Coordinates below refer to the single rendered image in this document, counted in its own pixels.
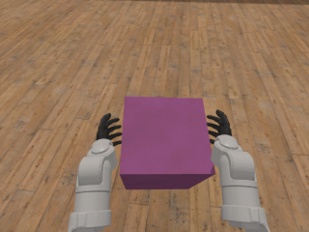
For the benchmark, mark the left robot forearm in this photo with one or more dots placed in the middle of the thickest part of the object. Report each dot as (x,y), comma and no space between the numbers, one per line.
(93,185)

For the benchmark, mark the robot right hand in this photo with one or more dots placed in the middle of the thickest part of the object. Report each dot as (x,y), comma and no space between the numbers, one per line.
(224,125)

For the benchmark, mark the carton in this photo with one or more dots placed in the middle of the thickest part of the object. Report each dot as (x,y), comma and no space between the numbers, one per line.
(165,143)

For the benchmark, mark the robot left hand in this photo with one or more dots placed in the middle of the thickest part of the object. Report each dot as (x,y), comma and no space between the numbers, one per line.
(103,130)

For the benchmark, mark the right robot forearm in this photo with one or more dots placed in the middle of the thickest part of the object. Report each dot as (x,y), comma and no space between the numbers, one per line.
(241,205)

